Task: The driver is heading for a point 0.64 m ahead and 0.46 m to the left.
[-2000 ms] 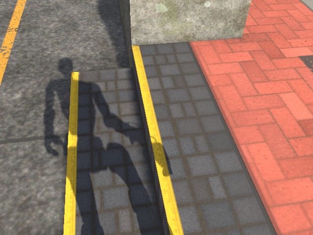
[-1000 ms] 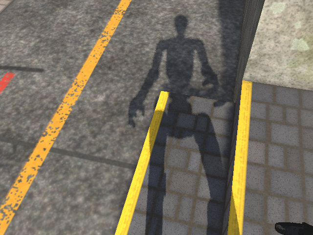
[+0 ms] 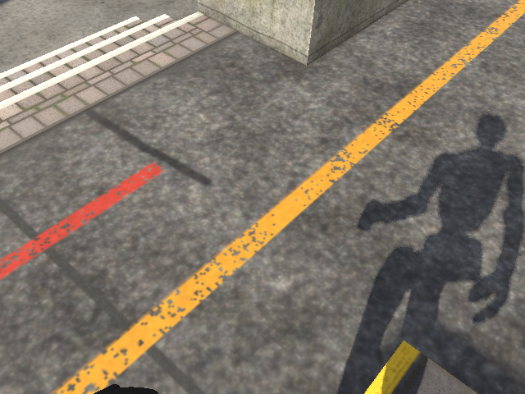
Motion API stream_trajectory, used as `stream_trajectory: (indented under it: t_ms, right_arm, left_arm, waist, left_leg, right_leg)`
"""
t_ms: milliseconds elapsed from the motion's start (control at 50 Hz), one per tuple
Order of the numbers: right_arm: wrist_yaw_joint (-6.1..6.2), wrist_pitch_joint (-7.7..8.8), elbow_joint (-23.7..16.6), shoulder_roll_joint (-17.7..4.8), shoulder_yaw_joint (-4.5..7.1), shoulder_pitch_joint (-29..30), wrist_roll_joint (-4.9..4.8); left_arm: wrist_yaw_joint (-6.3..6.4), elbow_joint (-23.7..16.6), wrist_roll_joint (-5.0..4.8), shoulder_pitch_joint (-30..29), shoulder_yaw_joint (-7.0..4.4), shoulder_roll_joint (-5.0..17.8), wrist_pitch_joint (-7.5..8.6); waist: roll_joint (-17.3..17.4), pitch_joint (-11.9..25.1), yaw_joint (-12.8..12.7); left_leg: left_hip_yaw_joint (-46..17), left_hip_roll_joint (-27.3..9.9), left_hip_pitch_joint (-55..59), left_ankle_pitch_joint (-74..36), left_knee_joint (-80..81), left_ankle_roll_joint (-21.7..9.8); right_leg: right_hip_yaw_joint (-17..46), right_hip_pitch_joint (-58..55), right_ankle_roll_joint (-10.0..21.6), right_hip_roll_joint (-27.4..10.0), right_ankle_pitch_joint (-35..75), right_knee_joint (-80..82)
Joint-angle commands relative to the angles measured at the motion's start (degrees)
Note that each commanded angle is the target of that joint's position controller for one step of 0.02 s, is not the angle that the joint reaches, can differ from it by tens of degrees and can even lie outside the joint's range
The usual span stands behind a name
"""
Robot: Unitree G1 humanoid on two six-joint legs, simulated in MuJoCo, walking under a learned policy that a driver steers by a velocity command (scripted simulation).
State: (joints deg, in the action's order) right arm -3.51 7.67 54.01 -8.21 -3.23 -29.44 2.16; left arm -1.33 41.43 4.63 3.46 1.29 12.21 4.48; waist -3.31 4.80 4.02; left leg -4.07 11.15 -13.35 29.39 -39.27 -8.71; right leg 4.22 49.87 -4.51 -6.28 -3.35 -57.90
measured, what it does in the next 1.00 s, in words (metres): goes down, turning left: right foot, then left foot 0.18 m lower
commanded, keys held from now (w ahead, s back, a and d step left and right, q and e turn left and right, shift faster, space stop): w+q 0.88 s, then q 0.12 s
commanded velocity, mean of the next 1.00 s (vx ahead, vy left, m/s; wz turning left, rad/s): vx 0.49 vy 0.00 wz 0.60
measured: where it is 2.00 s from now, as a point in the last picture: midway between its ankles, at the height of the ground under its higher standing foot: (150, 333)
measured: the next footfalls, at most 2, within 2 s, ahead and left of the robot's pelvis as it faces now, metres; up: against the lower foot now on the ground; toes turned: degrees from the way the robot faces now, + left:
right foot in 0.16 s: +0.30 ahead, -0.13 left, +0.00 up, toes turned +6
left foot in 0.70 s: +0.52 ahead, +0.18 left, -0.18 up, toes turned +24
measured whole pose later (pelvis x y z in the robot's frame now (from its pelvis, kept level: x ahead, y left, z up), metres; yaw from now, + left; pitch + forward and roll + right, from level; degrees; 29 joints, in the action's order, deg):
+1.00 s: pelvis +0.57 +0.10 -0.15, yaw +36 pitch +5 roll +1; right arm 1.7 0.7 44.0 -10.9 3.4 -16.5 -1.2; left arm 1.4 37.0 0.6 1.9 -3.3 13.7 5.9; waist -2.4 0.7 2.8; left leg -9.4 9.3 -17.5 17.9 -31.4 -4.1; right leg 7.0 40.1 -4.0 -3.4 -2.6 -40.2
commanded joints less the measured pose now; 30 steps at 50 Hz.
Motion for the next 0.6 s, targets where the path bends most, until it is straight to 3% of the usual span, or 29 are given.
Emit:
stream_trajectory:
  t_ms: [20, 40, 60, 80, 100, 120, 140, 160, 180, 200, 220, 240, 260, 280, 300, 320, 340, 360, 380, 400, 420, 440, 460, 480, 520, 540, 560, 600]
  right_arm:
    - [-0.61, 0.21, -0.13, -11.60, 3.15, -6.26, -0.02]
    - [-1.12, -0.35, 0.69, -11.71, 3.26, -6.72, 1.39]
    - [-1.42, -0.47, 0.57, -11.55, 3.56, -5.46, 2.28]
    - [-1.51, -0.80, -0.62, -12.30, 3.80, -3.65, 2.40]
    - [2.41, -3.51, -2.52, -16.23, 6.87, -2.14, -3.34]
    - [3.60, -4.93, -3.11, -14.24, 6.20, -1.30, -3.07]
    - [3.66, -5.58, -4.43, -13.45, 6.17, 1.27, -2.71]
    - [3.31, -5.47, -6.08, -13.63, 6.76, 4.75, -2.01]
    - [3.05, -4.83, -7.59, -9.00, 6.57, 1.85, -1.67]
    - [3.29, -5.18, -7.97, -5.88, 6.11, -5.31, -1.99]
    - [3.47, -5.58, -9.36, -11.32, 7.12, -1.84, -0.32]
    - [3.05, -6.61, -10.62, -12.81, 7.93, 4.34, -0.30]
    - [2.74, -7.51, -11.92, -12.42, 8.02, 6.78, -0.24]
    - [-0.43, -4.76, -10.02, -0.24, 2.64, 7.51, 6.76]
    - [-1.80, -3.84, -11.29, -0.84, 2.90, 11.31, 6.23]
    - [-2.98, -3.45, -11.80, -1.12, 2.85, 10.69, 5.31]
    - [-3.90, -3.37, -10.45, -1.83, 2.99, 7.97, 4.47]
    - [-4.20, -3.42, -10.58, -4.11, 3.45, 8.42, 5.17]
    - [-3.97, -3.53, -10.51, -6.72, 3.92, 9.88, 5.57]
    - [-3.49, -3.22, -10.85, -7.99, 4.17, 12.23, 6.02]
    - [-3.21, -3.20, -11.26, -8.27, 4.13, 14.74, 6.32]
    - [-2.88, -3.36, -12.38, -8.69, 4.01, 17.12, 5.82]
    - [0.15, -5.48, -16.42, -7.65, 5.45, 21.04, -7.68]
    - [1.13, -6.39, -17.44, -8.51, 5.07, 22.44, -8.27]
    - [0.84, -7.89, -19.71, -8.36, 5.63, 26.62, -4.97]
    - [0.21, -8.32, -20.73, -7.47, 5.73, 29.51, -4.56]
    - [-0.30, -8.07, -21.37, -5.77, 5.55, 32.40, -4.84]
    - [-1.17, -7.90, -21.66, -4.81, 5.61, 34.21, -5.67]
  left_arm:
    - [-1.78, -8.71, -0.02, -15.45, -0.35, 4.06, -0.11]
    - [-2.29, -9.15, 0.50, -16.65, -0.39, 3.74, -0.18]
    - [-2.53, -9.23, 0.78, -16.78, -0.63, 5.31, -0.13]
    - [-2.60, -9.94, 1.42, -17.38, -0.55, 5.05, -0.09]
    - [-0.95, -4.12, -3.50, -5.89, -1.51, 5.69, -0.92]
    - [-0.30, -3.00, -3.67, -2.45, -1.94, 6.69, -0.55]
    - [-0.03, -1.33, -3.67, 4.98, -2.58, 6.52, 0.20]
    - [-0.28, 2.50, -3.68, 16.01, -3.88, 7.57, 0.74]
    - [-0.30, 4.68, -3.08, 23.11, -5.42, 11.31, 0.97]
    - [-0.65, 4.18, -4.40, 21.09, -6.24, 10.76, 0.63]
    - [-0.58, 1.92, -5.47, 13.76, -6.03, 8.31, 0.35]
    - [-0.47, 1.25, -4.77, 8.75, -5.65, 5.76, 0.33]
    - [-0.32, 1.72, -3.84, 8.53, -5.74, 5.56, 0.33]
    - [0.13, 0.32, -0.88, 10.55, -0.28, -6.36, 2.73]
    - [0.88, 2.28, -0.76, 11.62, -0.01, -7.02, 3.71]
    - [2.00, 3.40, -0.30, 11.68, -0.14, -4.75, 4.24]
    - [2.28, 4.71, -0.06, 11.05, -0.84, -2.46, 4.50]
    - [2.73, 3.98, 0.34, 10.45, -0.19, -2.36, 5.23]
    - [3.65, 3.43, 0.47, 8.28, 1.27, -4.93, 5.74]
    - [3.87, 4.18, 1.26, 10.95, 1.23, -2.82, 5.82]
    - [3.78, 5.66, 1.83, 14.99, 1.23, -0.84, 5.89]
    - [3.40, 7.18, 2.26, 18.14, 1.46, -0.22, 5.94]
    - [4.78, 8.07, -6.78, 15.74, -3.74, 10.58, 4.50]
    - [5.08, 7.47, -7.78, 16.03, -3.78, 11.52, 4.09]
    - [4.89, 7.40, -6.69, 19.41, -3.95, 8.18, 3.18]
    - [4.89, 7.31, -6.45, 21.05, -4.18, 6.80, 2.70]
    - [4.92, 8.05, -5.70, 23.48, -3.96, 4.12, 2.21]
    - [5.09, 7.74, -5.54, 24.87, -4.84, 4.65, 1.05]
  waist:
    - [5.86, -4.98, 0.88]
    - [7.50, -5.71, 0.34]
    - [7.11, -6.29, -0.18]
    - [8.71, -5.45, -0.85]
    - [13.39, -9.93, -1.22]
    - [12.13, -10.77, -3.08]
    - [10.97, -8.27, -7.53]
    - [9.40, -3.57, -13.13]
    - [-0.80, 1.84, -13.35]
    - [-10.61, 8.64, -8.11]
    - [-6.66, 3.34, -5.77]
    - [-1.97, -2.60, -5.22]
    - [-0.59, -5.57, -4.78]
    - [-2.59, 2.81, -7.91]
    - [-0.53, -3.67, -7.81]
    - [1.40, -2.67, -6.07]
    - [1.26, -3.21, -4.19]
    - [0.50, -2.66, -3.43]
    - [1.00, -1.52, -2.93]
    - [0.66, -0.48, -4.52]
    - [-0.88, -2.12, -5.52]
    - [-0.33, -4.24, -6.06]
    - [-1.73, -11.31, -3.93]
    - [0.64, -10.97, -3.73]
    - [2.16, -9.11, -6.69]
    - [2.39, -9.15, -8.51]
    - [3.11, -9.09, -10.10]
    - [3.31, -11.01, -11.26]
  left_leg:
    - [-23.46, -16.67, 8.62, -50.74, 10.73, -5.87]
    - [-23.04, -15.85, 5.35, -49.34, 11.32, -5.19]
    - [-21.74, -15.14, 3.19, -44.63, 11.69, -5.07]
    - [-21.22, -14.66, 0.13, -42.12, 13.18, -4.98]
    - [-18.56, -16.82, 6.30, -58.27, 14.69, -3.82]
    - [-16.67, -15.32, 5.55, -65.63, 10.19, -1.87]
    - [-15.17, -13.39, 2.60, -70.76, 2.89, -0.61]
    - [-14.14, -11.87, -4.16, -68.11, -8.56, -0.04]
    - [-10.91, -7.02, -14.68, -37.88, -26.55, 2.26]
    - [-4.91, -3.72, -21.50, -2.00, -45.03, 3.37]
    - [-3.15, -7.74, -23.80, -6.72, -40.98, 2.30]
    - [-3.83, -10.17, -24.16, -10.72, -37.71, 2.45]
    - [-3.14, -11.56, -23.49, -10.45, -35.09, 2.59]
    - [-7.00, -12.17, -27.79, -15.42, -43.68, 1.79]
    - [-6.99, -13.49, -31.81, -17.89, -39.58, 1.92]
    - [-5.41, -14.15, -30.57, -17.89, -36.25, 2.62]
    - [-4.29, -14.58, -28.83, -21.03, -36.11, 2.77]
    - [-2.80, -15.27, -27.96, -27.94, -32.38, 3.19]
    - [-3.62, -16.69, -26.17, -39.61, -22.20, 3.70]
    - [-1.31, -16.46, -22.08, -47.72, -15.89, 4.62]
    - [-0.19, -16.67, -21.43, -50.14, -13.40, 4.74]
    - [-0.07, -17.07, -23.03, -52.14, -11.40, 4.43]
    - [-4.73, -12.01, -21.95, -51.60, -9.51, 4.72]
    - [-5.10, -12.16, -24.24, -51.39, -7.84, 5.19]
    - [-2.87, -12.49, -27.00, -54.94, -2.69, 5.15]
    - [-2.20, -12.80, -28.01, -56.15, -0.64, 5.26]
    - [-2.31, -13.23, -28.05, -56.87, 1.09, 4.76]
    - [-2.51, -14.48, -30.70, -53.06, 4.42, 4.28]
  right_leg:
    - [-5.63, 2.78, 1.38, 3.71, 1.65, 12.99]
    - [-6.24, -2.08, 2.36, 4.99, 2.91, 11.53]
    - [-6.11, -6.33, 3.01, 6.12, 2.78, 12.96]
    - [-7.77, -12.54, 3.54, 7.46, 1.31, 11.96]
    - [-7.04, -10.94, 6.80, 6.98, 3.49, 10.09]
    - [-6.57, -16.40, 8.17, 7.62, -1.55, 12.70]
    - [-6.04, -28.59, 9.75, 9.27, -3.16, 17.84]
    - [-5.91, -44.70, 10.84, 9.52, 4.09, 18.85]
    - [6.57, -59.50, 13.83, -1.25, 4.67, 21.21]
    - [28.11, -62.38, 19.63, -15.24, -2.31, 28.52]
    - [31.81, -51.69, 19.80, -14.39, -11.53, 35.01]
    - [25.55, -44.60, 18.91, -12.92, -15.09, 36.10]
    - [21.33, -39.57, 18.53, -12.13, -13.45, 37.87]
    - [16.79, -42.18, 19.40, -8.60, -25.25, 36.02]
    - [14.68, -37.69, 19.83, -8.72, -23.49, 36.78]
    - [10.27, -34.17, 19.28, -7.49, -24.61, 35.23]
    - [6.62, -29.30, 18.09, -6.36, -23.72, 34.06]
    - [1.17, -25.79, 16.78, -4.29, -21.67, 32.17]
    - [-3.46, -22.89, 14.28, -3.06, -20.82, 28.57]
    - [-6.62, -21.11, 13.88, -1.48, -23.00, 26.36]
    - [-5.95, -20.68, 14.25, -2.42, -25.37, 25.31]
    - [-3.77, -21.13, 15.06, -4.51, -25.62, 24.40]
    - [0.92, -12.96, 14.78, -6.94, -17.21, 25.38]
    - [0.08, -16.91, 14.18, -8.24, -16.08, 22.57]
    - [-1.57, -24.36, 12.68, -10.16, -17.82, 17.40]
    - [-1.40, -27.03, 11.86, -10.81, -20.20, 14.95]
    - [-0.91, -29.01, 11.50, -10.92, -22.37, 12.50]
    - [0.77, -33.79, 10.93, -12.77, -21.10, 8.93]
Over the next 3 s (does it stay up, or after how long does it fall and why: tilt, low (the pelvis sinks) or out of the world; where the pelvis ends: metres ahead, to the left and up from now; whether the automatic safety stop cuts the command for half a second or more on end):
stays up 1.00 0.57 -0.15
